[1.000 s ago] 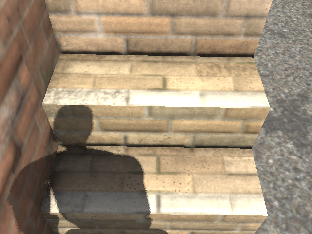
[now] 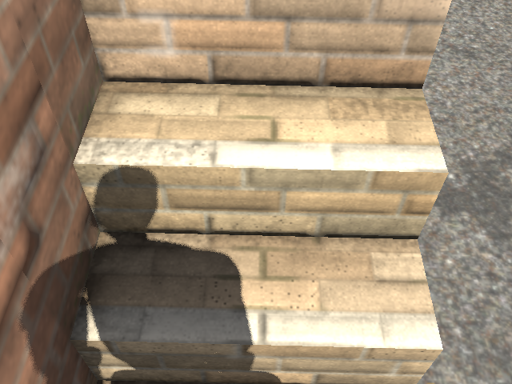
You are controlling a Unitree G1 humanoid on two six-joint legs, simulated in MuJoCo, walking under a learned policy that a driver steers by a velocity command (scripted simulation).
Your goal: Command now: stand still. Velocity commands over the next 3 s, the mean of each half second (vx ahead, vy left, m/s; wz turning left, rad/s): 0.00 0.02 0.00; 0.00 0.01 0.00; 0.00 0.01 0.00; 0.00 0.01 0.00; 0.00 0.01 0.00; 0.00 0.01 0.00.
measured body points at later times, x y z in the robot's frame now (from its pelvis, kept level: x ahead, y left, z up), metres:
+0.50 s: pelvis +0.00 +0.00 +0.00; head +0.02 +0.01 +0.45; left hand -0.07 +0.16 -0.17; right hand -0.12 -0.15 -0.15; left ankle -0.03 +0.12 -0.73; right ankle -0.01 -0.11 -0.73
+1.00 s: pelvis -0.01 +0.00 +0.00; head +0.02 +0.01 +0.45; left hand -0.07 +0.16 -0.17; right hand -0.12 -0.15 -0.15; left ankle -0.03 +0.12 -0.73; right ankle -0.01 -0.11 -0.73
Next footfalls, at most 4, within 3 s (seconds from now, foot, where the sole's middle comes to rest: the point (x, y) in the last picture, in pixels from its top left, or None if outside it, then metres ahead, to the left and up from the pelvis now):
none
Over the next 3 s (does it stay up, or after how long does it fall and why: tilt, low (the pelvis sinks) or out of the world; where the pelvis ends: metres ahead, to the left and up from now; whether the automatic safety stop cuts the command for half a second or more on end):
stays up -0.01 0.02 -0.01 its command is cut before an obstacle from the start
